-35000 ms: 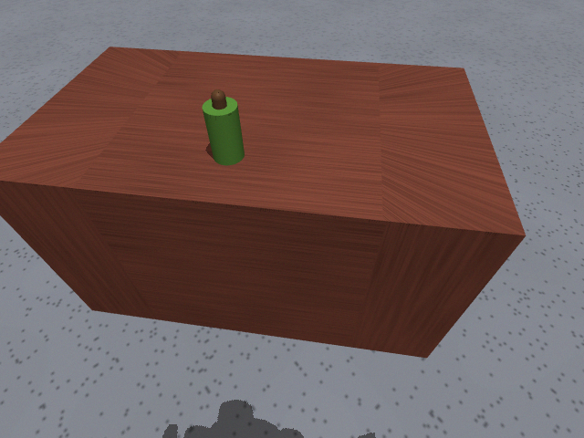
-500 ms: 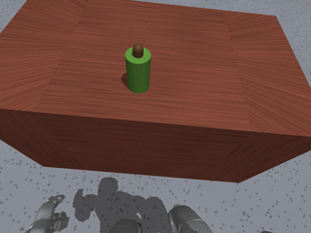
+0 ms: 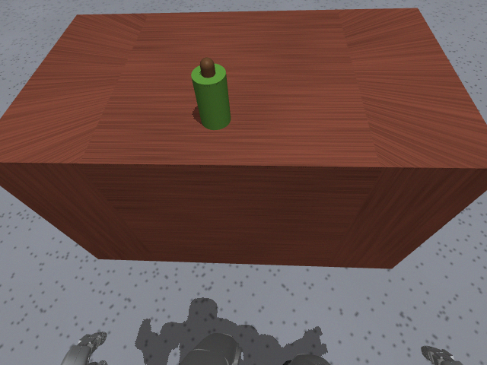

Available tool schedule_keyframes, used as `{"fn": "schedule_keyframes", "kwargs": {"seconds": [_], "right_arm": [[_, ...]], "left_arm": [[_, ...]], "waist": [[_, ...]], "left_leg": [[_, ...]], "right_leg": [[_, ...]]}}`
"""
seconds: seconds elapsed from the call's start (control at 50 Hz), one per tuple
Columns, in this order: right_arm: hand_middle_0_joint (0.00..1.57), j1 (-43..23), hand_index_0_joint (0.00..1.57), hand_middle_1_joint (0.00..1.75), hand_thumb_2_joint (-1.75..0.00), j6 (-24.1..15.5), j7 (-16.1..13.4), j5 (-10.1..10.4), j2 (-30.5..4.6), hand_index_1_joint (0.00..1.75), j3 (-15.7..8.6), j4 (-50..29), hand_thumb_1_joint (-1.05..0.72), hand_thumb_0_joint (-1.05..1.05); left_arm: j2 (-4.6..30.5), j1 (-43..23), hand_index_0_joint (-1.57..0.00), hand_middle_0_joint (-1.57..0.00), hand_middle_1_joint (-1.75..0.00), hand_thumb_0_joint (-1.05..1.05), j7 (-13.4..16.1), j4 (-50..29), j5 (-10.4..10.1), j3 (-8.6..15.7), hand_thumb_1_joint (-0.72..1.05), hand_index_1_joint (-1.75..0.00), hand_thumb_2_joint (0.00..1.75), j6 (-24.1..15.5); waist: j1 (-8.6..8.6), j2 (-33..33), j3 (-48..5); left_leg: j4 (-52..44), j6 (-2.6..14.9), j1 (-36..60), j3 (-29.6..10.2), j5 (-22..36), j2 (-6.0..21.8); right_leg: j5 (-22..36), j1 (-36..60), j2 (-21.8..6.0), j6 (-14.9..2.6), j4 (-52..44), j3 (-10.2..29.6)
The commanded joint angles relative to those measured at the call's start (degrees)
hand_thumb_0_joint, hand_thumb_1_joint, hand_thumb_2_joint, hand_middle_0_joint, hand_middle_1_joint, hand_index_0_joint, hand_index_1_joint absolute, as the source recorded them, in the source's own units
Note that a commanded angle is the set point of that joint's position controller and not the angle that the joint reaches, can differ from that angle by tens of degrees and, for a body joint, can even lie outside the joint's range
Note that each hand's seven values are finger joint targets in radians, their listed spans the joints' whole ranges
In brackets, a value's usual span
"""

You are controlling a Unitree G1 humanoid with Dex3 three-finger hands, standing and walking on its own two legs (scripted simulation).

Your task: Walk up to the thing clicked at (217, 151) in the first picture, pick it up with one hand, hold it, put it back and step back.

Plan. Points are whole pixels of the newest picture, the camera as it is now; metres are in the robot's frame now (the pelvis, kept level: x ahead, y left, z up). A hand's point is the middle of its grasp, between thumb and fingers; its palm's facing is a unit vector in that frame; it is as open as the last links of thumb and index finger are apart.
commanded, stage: step back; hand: left
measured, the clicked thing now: (211, 92) +0.66 +0.13 +0.02
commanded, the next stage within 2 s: none
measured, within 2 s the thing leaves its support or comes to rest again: neither
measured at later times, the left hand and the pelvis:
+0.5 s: hand out of the picture -0.06 +0.28 -0.16, palm faces -0.01 -0.92 -0.38, open 7.4 cm; pelvis -0.15 +0.00 -0.01, yaw -1 degrees
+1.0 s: hand out of the picture -0.19 +0.25 -0.16, palm faces +0.06 -0.92 -0.39, open 7.4 cm; pelvis -0.32 -0.02 -0.02, yaw +3 degrees
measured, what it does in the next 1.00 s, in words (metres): walks backwards: left foot, then right foot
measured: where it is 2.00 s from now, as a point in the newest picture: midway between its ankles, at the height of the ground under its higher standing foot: outside the picture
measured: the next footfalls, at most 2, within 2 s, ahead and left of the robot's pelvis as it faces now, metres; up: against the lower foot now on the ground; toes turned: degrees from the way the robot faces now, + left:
left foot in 0.16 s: -0.03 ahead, +0.13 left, +0.00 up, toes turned +0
right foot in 0.56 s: -0.16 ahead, -0.15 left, +0.00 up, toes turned +1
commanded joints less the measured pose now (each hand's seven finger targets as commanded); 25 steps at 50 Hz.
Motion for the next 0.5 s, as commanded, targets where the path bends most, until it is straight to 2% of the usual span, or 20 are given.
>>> {"fn": "schedule_keyframes", "kwargs": {"seconds": [0.0, 0.04, 0.06, 0.08, 0.1, 0.12, 0.14, 0.16, 0.18, 0.2, 0.22, 0.24, 0.26, 0.28, 0.3, 0.34, 0.38, 0.42, 0.44, 0.48], "right_arm": [[0.2, 1.1, 0.2, 0.3, -0.9, -1.7, -1.5, 0.1, -8.9, 0.3, -2.3, -4.5, -0.9, 0.0], [0.2, 1.8, 0.2, 0.3, -0.9, -2.0, -1.5, -0.3, -8.4, 0.3, -2.3, -4.9, -0.9, 0.0], [0.2, 3.6, 0.2, 0.3, -0.9, -2.2, -1.5, -0.5, -8.3, 0.3, -2.5, -4.7, -0.9, 0.0], [0.2, 5.0, 0.2, 0.3, -0.9, -2.4, -1.4, -0.6, -8.6, 0.3, -2.8, -3.8, -0.9, 0.0], [0.2, 6.9, 0.2, 0.3, -0.9, -2.6, -1.3, -1.0, -8.4, 0.3, -3.1, -3.0, -0.9, 0.0], [0.2, 7.7, 0.2, 0.3, -0.9, -2.7, -1.3, -1.4, -9.3, 0.3, -3.7, -2.6, -0.9, 0.0], [0.2, 7.1, 0.2, 0.3, -0.9, -2.8, -1.4, -2.1, -12.6, 0.3, -4.6, -3.3, -0.9, 0.0], [0.2, 4.4, 0.2, 0.3, -0.9, -2.7, -1.1, -2.6, -17.7, 0.3, -5.6, -4.3, -0.9, 0.0], [0.2, 3.6, 0.2, 0.3, -0.9, -2.6, -0.9, -2.1, -21.3, 0.3, -6.2, -5.4, -0.9, 0.0], [0.2, 1.7, 0.2, 0.3, -0.9, -2.8, -1.1, -2.2, -19.8, 0.3, -5.9, -5.4, -0.9, 0.0], [0.2, -0.1, 0.2, 0.3, -0.9, -2.8, -1.3, -2.1, -17.5, 0.3, -5.2, -5.6, -0.9, 0.0], [0.2, -3.4, 0.2, 0.3, -0.9, -2.8, -1.3, -2.5, -14.5, 0.3, -4.2, -6.5, -0.9, 0.0], [0.2, -4.9, 0.2, 0.3, -0.9, -2.8, -1.5, -2.2, -13.4, 0.3, -3.9, -6.8, -0.9, 0.0], [0.2, -3.7, 0.2, 0.3, -0.9, -2.9, -1.5, -1.8, -12.3, 0.3, -3.9, -6.5, -0.9, 0.0], [0.2, -2.2, 0.2, 0.3, -0.9, -2.9, -1.4, -1.6, -12.5, 0.3, -4.0, -6.3, -0.9, 0.0], [0.2, 0.8, 0.2, 0.3, -0.9, -2.7, -1.6, -1.6, -12.1, 0.3, -4.2, -6.1, -0.9, 0.0], [0.2, 1.6, 0.2, 0.3, -0.9, -2.6, -1.8, -1.4, -12.4, 0.3, -4.3, -6.4, -0.9, 0.0], [0.2, 1.5, 0.2, 0.3, -0.9, -2.4, -1.7, -1.6, -13.5, 0.3, -4.7, -6.8, -0.9, 0.0], [0.2, 0.8, 0.2, 0.3, -0.9, -2.2, -1.6, -1.7, -14.2, 0.3, -4.8, -7.3, -0.9, 0.0], [0.2, -1.7, 0.2, 0.3, -0.9, -1.5, -1.4, -1.8, -14.8, 0.3, -4.8, -8.1, -0.9, 0.0]], "left_arm": [[12.5, 0.7, -0.2, -0.2, -0.3, 0.0, 1.3, -6.2, 0.2, 3.9, 0.9, -0.3, 0.9, -1.3], [13.3, 1.0, -0.2, -0.2, -0.3, 0.0, 1.4, -6.7, 0.0, 4.1, 0.9, -0.3, 0.9, -0.9], [13.6, -0.2, -0.2, -0.2, -0.3, 0.0, 1.4, -7.5, -0.2, 4.0, 0.9, -0.3, 0.9, -0.7], [13.9, -0.8, -0.2, -0.2, -0.3, 0.0, 1.1, -7.6, -0.7, 3.9, 0.9, -0.3, 0.9, -0.3], [14.4, -1.7, -0.2, -0.2, -0.3, 0.0, 0.9, -7.9, -1.1, 3.9, 0.9, -0.3, 0.9, 0.2], [13.9, -2.7, -0.2, -0.2, -0.3, 0.0, 0.6, -8.5, -1.5, 3.5, 0.9, -0.3, 0.9, 0.6], [12.1, -1.7, -0.2, -0.2, -0.3, 0.0, 0.4, -9.2, -1.6, 3.0, 0.9, -0.3, 0.9, 0.8], [9.8, -1.3, -0.2, -0.2, -0.3, 0.0, 0.4, -9.4, -1.9, 2.7, 0.9, -0.3, 0.9, 0.8], [12.5, -5.2, -0.2, -0.2, -0.3, 0.0, 1.3, -9.4, -1.2, 4.0, 0.9, -0.3, 0.9, 0.9], [13.8, -6.0, -0.2, -0.2, -0.3, 0.0, 1.5, -8.5, -0.8, 4.4, 0.9, -0.3, 0.9, 0.9], [13.7, -5.6, -0.2, -0.2, -0.3, 0.0, 1.2, -7.7, -0.9, 4.5, 0.9, -0.3, 0.9, 1.1], [12.6, -2.2, -0.2, -0.2, -0.3, 0.0, 0.9, -6.9, -1.7, 4.5, 0.9, -0.3, 0.9, 1.1], [12.3, 1.2, -0.2, -0.2, -0.3, 0.0, 0.7, -5.8, -2.0, 4.2, 0.9, -0.3, 0.9, 1.0], [12.4, 2.5, -0.2, -0.2, -0.3, 0.0, 0.5, -5.4, -1.8, 4.5, 0.9, -0.3, 0.9, 1.0], [12.6, 2.4, -0.2, -0.2, -0.3, 0.0, 0.4, -5.0, -1.5, 4.9, 0.9, -0.3, 0.9, 1.0], [11.6, 0.8, -0.2, -0.2, -0.3, 0.0, 0.5, -6.1, -1.1, 4.6, 0.9, -0.3, 0.9, 0.4], [11.7, 0.6, -0.2, -0.2, -0.3, 0.0, 0.3, -6.3, -1.0, 4.4, 0.9, -0.3, 0.9, 0.1], [11.6, 1.0, -0.2, -0.2, -0.3, 0.0, 0.1, -6.1, -1.0, 4.2, 0.9, -0.3, 0.9, 0.0], [11.4, 2.2, -0.2, -0.2, -0.3, 0.0, 0.1, -5.8, -1.1, 4.1, 0.9, -0.3, 0.9, -0.2], [11.6, 5.0, -0.2, -0.2, -0.3, 0.0, -0.1, -4.2, -1.2, 4.2, 0.9, -0.3, 0.9, -0.4]], "waist": [[1.77, -8.5, -11.5], [1.87, -10.9, -13.6], [0.8, -12.3, -14.4], [0.16, -11.0, -14.5], [-1.14, -9.7, -15.1], [-1.87, -8.0, -15.0], [-1.23, -1.7, -15.1], [-0.77, 10.4, -13.4], [-4.39, 12.3, -11.6], [-3.97, 10.7, -8.7], [-2.81, 8.5, -7.1], [-0.11, 6.5, -7.2], [1.51, 7.4, -6.7], [1.21, 7.0, -7.5], [0.38, 7.3, -7.8], [-1.94, 7.1, -8.9], [-2.93, 7.6, -9.4], [-3.65, 9.1, -11.0], [-3.07, 10.7, -12.1], [-1.7, 12.9, -13.3]], "left_leg": [[-9.6, -1.35, -6.1, 1.8, -1.5, 2.3], [-18.5, -1.05, -3.3, 3.4, -1.6, 5.0], [-25.5, -0.2, 0.0, 3.4, 0.7, 6.8], [-31.3, 0.06, 4.2, 5.7, 6.2, 5.7], [-39.6, 0.18, 8.2, 7.9, 14.5, 5.0], [-41.6, 0.77, 12.8, 6.6, 23.1, 5.7], [-41.0, 3.21, 17.9, -3.3, 29.1, 12.9], [-43.2, 8.56, 21.5, -18.1, 36.0, 24.3], [-43.6, 16.93, 10.6, -23.4, 37.4, 31.0], [-44.4, 18.41, 6.4, -24.7, 33.9, 31.6], [-43.9, 16.36, 5.3, -17.3, 33.1, 28.3], [-41.6, 12.88, 10.2, -9.6, 37.1, 22.8], [-40.0, 11.36, 12.5, -5.9, 39.9, 20.9], [-39.3, 11.21, 14.6, -5.5, 40.1, 20.3], [-38.9, 12.34, 14.8, -6.4, 40.5, 21.3], [-36.7, 13.83, 20.8, -6.7, 42.4, 21.5], [-36.4, 14.52, 21.8, -4.9, 40.9, 21.2], [-36.0, 15.24, 22.1, -5.5, 38.1, 22.1], [-35.5, 14.91, 21.9, -5.8, 37.6, 22.9], [-34.0, 12.99, 18.2, -4.7, 35.3, 22.1]], "right_leg": [[31.5, 19.3, -11.9, -11.19, -3.8, 10.0], [34.3, 21.7, -13.4, -11.27, -1.3, 10.0], [34.1, 20.6, -13.6, -10.57, 0.3, 10.1], [32.6, 17.9, -11.9, -9.27, 2.6, 7.9], [30.0, 16.2, -10.3, -7.69, 6.0, 5.9], [23.7, 10.5, -8.9, -5.42, 7.2, 5.8], [12.5, 1.3, -5.3, -2.82, 10.8, 4.6], [-10.7, -11.3, 4.2, -0.45, 19.3, 0.8], [-24.2, -7.8, 5.6, 0.47, 28.9, 6.2], [-23.0, -7.8, 4.8, 0.36, 35.6, 9.2], [-19.5, -7.8, 5.0, -0.14, 38.3, 10.5], [-15.9, -10.6, 5.9, -0.38, 39.3, 11.3], [-14.0, -13.3, 6.6, -0.25, 40.5, 10.2], [-12.6, -13.6, 7.1, 0.31, 40.8, 9.5], [-13.3, -12.1, 7.0, 1.43, 41.6, 8.9], [-14.1, -13.9, 5.6, 3.19, 35.1, 8.3], [-14.1, -12.8, 5.2, 3.79, 30.6, 6.9], [-14.6, -10.0, 3.6, 4.17, 22.9, 4.9], [-14.5, -8.0, 2.1, 3.79, 18.3, 3.9], [-12.0, -1.7, 0.5, 2.48, 8.6, 1.5]]}}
